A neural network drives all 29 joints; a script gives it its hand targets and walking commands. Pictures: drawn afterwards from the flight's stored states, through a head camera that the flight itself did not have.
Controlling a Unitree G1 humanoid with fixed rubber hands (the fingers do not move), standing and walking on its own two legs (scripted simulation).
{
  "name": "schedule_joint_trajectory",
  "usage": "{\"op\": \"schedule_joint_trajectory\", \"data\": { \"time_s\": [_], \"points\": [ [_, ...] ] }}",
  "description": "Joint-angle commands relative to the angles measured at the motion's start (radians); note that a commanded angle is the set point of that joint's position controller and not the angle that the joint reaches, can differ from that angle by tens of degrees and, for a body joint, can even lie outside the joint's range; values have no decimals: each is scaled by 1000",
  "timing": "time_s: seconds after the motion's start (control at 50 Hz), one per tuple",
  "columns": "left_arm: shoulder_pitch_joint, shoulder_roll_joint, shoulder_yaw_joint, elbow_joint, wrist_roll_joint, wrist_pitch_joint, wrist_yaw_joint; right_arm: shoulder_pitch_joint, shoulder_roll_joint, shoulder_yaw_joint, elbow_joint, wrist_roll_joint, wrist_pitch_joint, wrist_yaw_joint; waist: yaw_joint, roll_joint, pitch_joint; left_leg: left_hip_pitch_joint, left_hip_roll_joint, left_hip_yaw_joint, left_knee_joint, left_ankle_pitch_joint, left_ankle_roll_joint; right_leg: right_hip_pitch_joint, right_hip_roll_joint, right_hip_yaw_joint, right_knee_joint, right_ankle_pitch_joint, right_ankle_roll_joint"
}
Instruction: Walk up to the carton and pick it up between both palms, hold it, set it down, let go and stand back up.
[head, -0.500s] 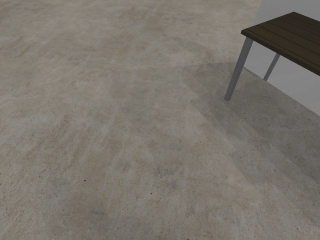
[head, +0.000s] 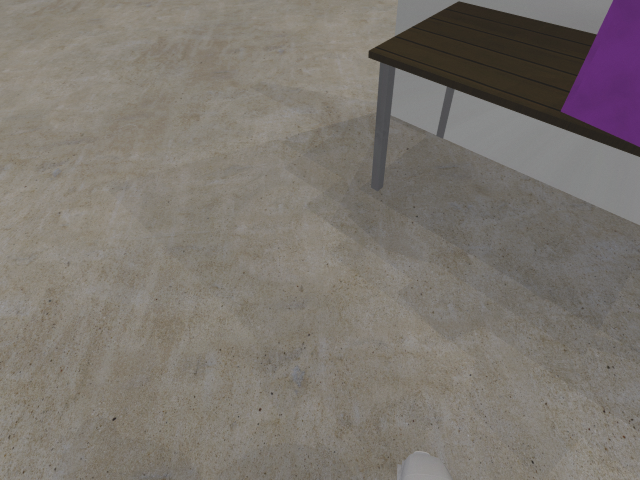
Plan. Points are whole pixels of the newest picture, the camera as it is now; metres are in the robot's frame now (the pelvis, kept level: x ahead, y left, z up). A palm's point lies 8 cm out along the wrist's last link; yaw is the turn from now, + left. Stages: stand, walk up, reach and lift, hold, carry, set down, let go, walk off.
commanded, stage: walk up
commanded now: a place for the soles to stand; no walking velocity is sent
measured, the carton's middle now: out of the picture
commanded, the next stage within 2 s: none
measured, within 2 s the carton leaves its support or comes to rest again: neither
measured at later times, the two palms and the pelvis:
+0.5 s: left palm (216, 378) +0.28 +0.19 -0.13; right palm (606, 437) +0.19 -0.35 -0.09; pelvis +0.18 -0.07 -0.01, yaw -18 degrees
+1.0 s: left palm (353, 234) +0.54 -0.04 -0.09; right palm out of the picture +0.24 -0.47 -0.12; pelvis +0.33 -0.22 +0.00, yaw -32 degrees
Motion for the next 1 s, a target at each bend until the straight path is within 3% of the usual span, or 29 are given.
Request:
{"op": "schedule_joint_trajectory", "data": {
  "time_s": [0.0, 0.02, 0.04, 0.06, 0.08, 0.14, 0.18, 0.22, 0.28, 0.32, 0.36, 0.38, 0.4, 0.42, 0.44, 0.46, 0.48, 0.52, 0.58, 0.64, 0.74, 0.78, 0.8, 0.82, 0.84, 0.86, 0.88, 0.94, 0.98],
  "points": [
    [150, 86, 21, -40, -13, -47, -3, -66, -164, -25, -107, 6, 2, 12, 74, -11, 27, -332, 127, -2, 42, -362, 142, 354, 118, -151, -140, -28, -54],
    [245, 134, 36, -3, -17, -58, 12, -71, -90, 7, -129, 12, 8, 29, 126, -205, 10, -366, 18, 63, 364, -260, 113, 411, 180, -110, -223, -93, -85],
    [303, 221, 35, -15, -21, -65, 23, -95, 5, 42, -196, 26, 12, 54, 159, -441, 36, -583, -98, 17, 714, -334, 70, 428, 4, 327, -390, -224, -164],
    [246, 281, 38, -55, -37, -63, 31, -96, -25, 39, -271, 44, 16, 63, 125, -404, 46, -692, -127, -139, 782, -330, 44, 371, -155, 741, -645, -474, -299],
    [168, 301, 36, -78, -50, -60, 46, -130, -77, 37, -292, 59, 14, 67, 110, -315, 71, -706, -80, -223, 813, -279, 36, 301, -193, 802, -737, -625, -343],
    [38, 231, 3, -125, -13, -61, 66, -7, -121, 31, -252, 74, -16, 80, 28, -203, 50, -552, -13, -232, 628, -97, 7, 232, -77, 437, -565, -260, -264],
    [34, 172, -20, -139, -9, -72, 53, 37, -106, 29, -258, 65, -21, 89, 14, -145, -2, -395, -52, -190, 485, -50, -5, 159, -4, 289, -528, -65, -237],
    [63, 166, -21, -149, -15, -84, 44, 15, -83, 37, -302, 66, -18, 92, 26, -126, -30, -378, -83, -172, 364, 13, -11, 197, 10, 269, -520, -4, -247],
    [64, 188, -13, -172, -21, -85, 35, -14, -70, 41, -362, 66, -17, 81, 34, -121, -21, -310, -113, -163, 182, 117, -10, 167, 15, 279, -506, -66, -239],
    [41, 171, -17, -175, -21, -78, 29, 69, -64, 29, -355, 57, -19, 70, 1, -88, -35, -162, -144, -155, 69, 180, -13, 111, 51, 277, -414, -131, -198],
    [47, 130, -34, -197, -27, -71, 23, 182, -94, 15, -348, 41, -27, 50, -52, 0, -58, 77, -154, -147, 23, 176, -8, -51, 120, 241, -251, -227, -135],
    [74, 67, -55, -215, -28, -70, 23, 253, -142, 3, -352, 24, -32, 39, -90, 130, -82, 191, -11, -341, -64, -24, 29, -185, 195, 167, -27, -267, -82],
    [109, 12, -79, -243, -4, -63, 28, 329, -224, 3, -367, -2, -38, 24, -96, 219, -59, 178, 271, -775, -251, -354, 65, -286, 266, 136, 294, -302, -21],
    [136, 84, -52, -252, 9, -39, 42, 263, -264, -16, -362, 9, -27, 5, -44, 127, 12, 53, 399, -995, -351, -518, 165, -314, 194, 136, 401, -276, -9],
    [121, 134, -42, -253, 28, -24, 42, 207, -231, -3, -363, 32, -30, 0, -21, 64, 99, -34, 383, -954, -377, -509, 186, -326, 147, 158, 452, -187, 2],
    [92, 144, -35, -239, 30, -19, 37, 183, -181, 20, -356, 43, -40, 6, -20, 30, 152, -49, 309, -753, -336, -362, 172, -333, 124, 172, 444, -94, 7],
    [88, 123, -43, -229, 15, -23, 28, 170, -158, 30, -359, 34, -47, 11, -22, 37, 146, -57, 233, -569, -309, -173, 147, -301, 111, 176, 400, -32, 10],
    [101, 87, -52, -223, -1, -31, 8, 146, -133, 49, -349, 30, -55, 20, -10, 78, 79, -80, 139, -343, -285, 77, 128, -201, 113, 145, 350, 44, 15],
    [22, 44, -72, -253, -12, -34, -8, 184, -142, 52, -319, 34, -63, 33, -18, 115, 42, -29, 124, -193, -243, 362, 170, -199, 115, 94, 250, 97, 24],
    [-80, 24, -84, -285, -16, -41, -15, 225, -156, 54, -312, 37, -59, 38, -43, 121, 31, 1, 120, -98, -206, 466, 167, -162, 102, 42, 61, 160, 10],
    [-123, 31, -66, -295, -9, -62, -22, 225, -227, 41, -319, 41, -34, 32, -39, 121, 28, -54, 177, -50, -190, 300, 172, 51, 125, -23, -149, 154, -43],
    [-10, 68, -44, -267, 0, -73, -8, 211, -225, 47, -321, 44, -15, 32, 31, 53, -2, -79, 174, -3, -13, 329, 153, 209, 164, -26, -234, 124, -71],
    [127, 122, -22, -219, 5, -80, 8, 252, -185, 64, -324, 44, -6, 36, 86, -63, -95, -117, 108, 44, 237, 357, 116, 391, 212, -15, -254, 100, -95],
    [227, 184, 0, -192, 12, -80, 26, 325, -134, 87, -336, 44, -2, 43, 121, -189, -193, -264, 55, 43, 482, 195, 80, 579, 128, 147, -231, 27, -143],
    [207, 288, 16, -217, 2, -79, 45, 377, -100, 102, -396, 59, 2, 59, 94, -347, -209, -528, -75, -11, 702, -229, 19, 683, -97, 605, -326, -60, -284],
    [204, 289, 27, -224, -51, -68, 57, 243, -173, 69, -425, 56, 17, 58, 151, -217, -189, -547, -90, -150, 812, -228, 12, 539, -166, 798, -517, -266, -354],
    [153, 253, 5, -230, -65, -62, 63, 171, -200, 59, -452, 55, 24, 64, 127, -130, -74, -553, -57, -217, 827, -167, 13, 424, -148, 719, -556, -246, -305],
    [16, 157, -21, -236, -33, -64, 75, 246, -122, 70, -408, 75, 5, 80, 20, -134, 43, -463, -4, -228, 666, -28, 7, 195, -11, 361, -493, 76, -224],
    [20, 118, -37, -222, -27, -77, 65, 297, -114, 71, -378, 62, 2, 86, 2, -137, -10, -391, -35, -195, 617, 23, -9, 176, 44, 284, -487, 151, -215]
  ]
}}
